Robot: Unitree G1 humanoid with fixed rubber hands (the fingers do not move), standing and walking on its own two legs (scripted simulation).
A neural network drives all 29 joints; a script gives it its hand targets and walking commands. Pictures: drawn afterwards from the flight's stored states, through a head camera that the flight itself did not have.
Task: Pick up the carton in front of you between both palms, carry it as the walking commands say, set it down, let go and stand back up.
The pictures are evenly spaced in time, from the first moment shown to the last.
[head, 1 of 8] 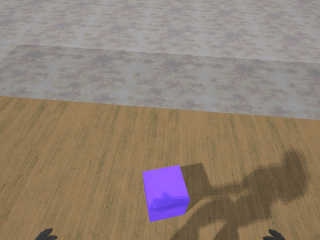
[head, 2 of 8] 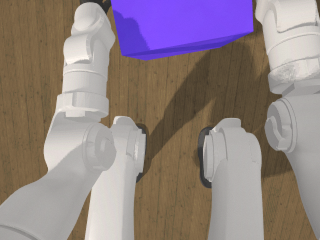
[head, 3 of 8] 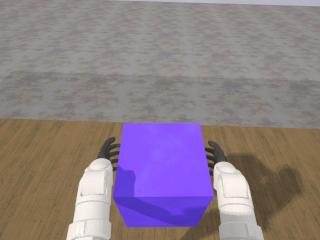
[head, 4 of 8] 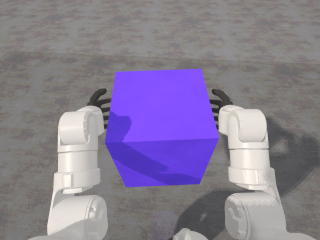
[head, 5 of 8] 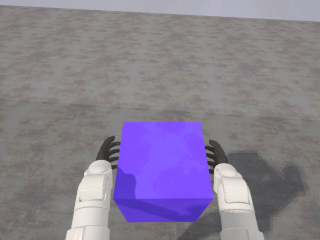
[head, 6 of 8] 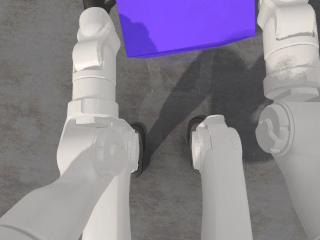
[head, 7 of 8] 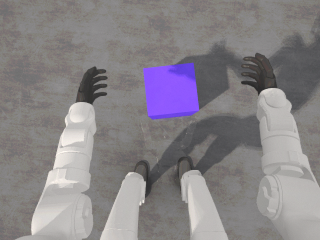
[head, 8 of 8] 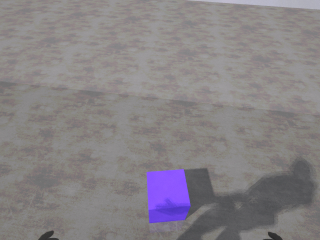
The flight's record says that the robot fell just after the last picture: no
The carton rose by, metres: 0.68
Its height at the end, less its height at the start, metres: -0.15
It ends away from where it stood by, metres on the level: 2.60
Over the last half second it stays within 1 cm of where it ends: yes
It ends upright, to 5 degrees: yes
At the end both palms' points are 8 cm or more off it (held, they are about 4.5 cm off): yes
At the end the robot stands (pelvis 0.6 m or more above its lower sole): yes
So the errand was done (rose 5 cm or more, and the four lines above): yes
